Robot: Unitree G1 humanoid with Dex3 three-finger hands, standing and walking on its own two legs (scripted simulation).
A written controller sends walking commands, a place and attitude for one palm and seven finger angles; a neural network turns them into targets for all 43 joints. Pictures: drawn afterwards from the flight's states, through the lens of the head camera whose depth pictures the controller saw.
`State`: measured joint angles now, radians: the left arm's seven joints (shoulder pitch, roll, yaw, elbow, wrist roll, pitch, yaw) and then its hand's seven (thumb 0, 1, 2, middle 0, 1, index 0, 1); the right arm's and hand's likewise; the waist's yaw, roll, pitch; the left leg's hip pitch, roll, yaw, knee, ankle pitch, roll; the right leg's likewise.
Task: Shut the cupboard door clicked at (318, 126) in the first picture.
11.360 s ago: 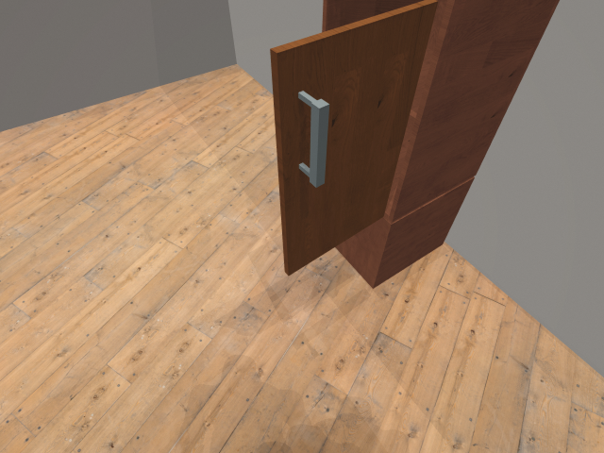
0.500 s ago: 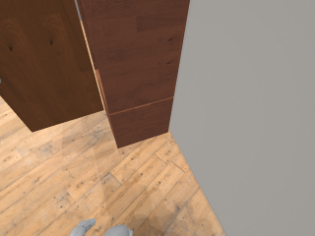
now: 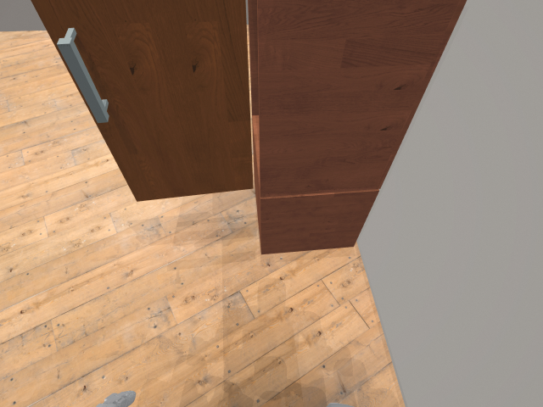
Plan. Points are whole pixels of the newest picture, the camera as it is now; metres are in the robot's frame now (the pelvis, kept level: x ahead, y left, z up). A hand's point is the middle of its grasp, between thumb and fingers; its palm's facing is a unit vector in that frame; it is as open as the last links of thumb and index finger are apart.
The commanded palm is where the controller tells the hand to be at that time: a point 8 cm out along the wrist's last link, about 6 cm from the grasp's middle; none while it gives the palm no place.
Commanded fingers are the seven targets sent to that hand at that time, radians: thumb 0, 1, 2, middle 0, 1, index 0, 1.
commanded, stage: turn to face it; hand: left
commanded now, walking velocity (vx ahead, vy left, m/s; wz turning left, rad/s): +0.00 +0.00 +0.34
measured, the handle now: (87, 78) +0.65 +0.40 +0.09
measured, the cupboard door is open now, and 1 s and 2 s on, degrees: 93 93 93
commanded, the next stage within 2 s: take the last steps up to it in 0.20 s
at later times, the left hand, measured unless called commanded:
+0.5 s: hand out of the picture -0.02 +0.19 -0.18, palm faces +0.25 -0.94 -0.22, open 7.3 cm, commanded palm none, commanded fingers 0.00 0.90 0.90 -0.20 -0.30 -0.20 -0.30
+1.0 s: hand out of the picture +0.06 +0.17 -0.16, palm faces +0.35 -0.92 -0.16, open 7.3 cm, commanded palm none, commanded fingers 0.00 0.90 0.90 -0.20 -0.30 -0.20 -0.30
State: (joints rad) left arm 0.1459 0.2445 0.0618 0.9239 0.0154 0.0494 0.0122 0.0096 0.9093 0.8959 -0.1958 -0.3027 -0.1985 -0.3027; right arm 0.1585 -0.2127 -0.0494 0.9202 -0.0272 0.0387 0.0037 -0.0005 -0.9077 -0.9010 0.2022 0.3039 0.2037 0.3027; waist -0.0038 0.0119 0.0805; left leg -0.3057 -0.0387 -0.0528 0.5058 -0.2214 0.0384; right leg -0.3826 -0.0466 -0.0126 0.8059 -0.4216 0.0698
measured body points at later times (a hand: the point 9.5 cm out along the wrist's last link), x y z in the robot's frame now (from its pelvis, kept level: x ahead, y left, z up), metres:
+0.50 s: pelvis +0.02 -0.01 -0.01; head +0.05 +0.01 +0.44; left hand -0.03 +0.24 -0.17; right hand +0.16 -0.23 -0.15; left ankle -0.01 +0.10 -0.74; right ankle -0.01 -0.14 -0.70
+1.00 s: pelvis +0.14 +0.02 +0.01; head +0.16 +0.03 +0.46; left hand +0.05 +0.22 -0.15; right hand +0.23 -0.20 -0.15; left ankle +0.16 +0.16 -0.71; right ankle +0.12 -0.12 -0.74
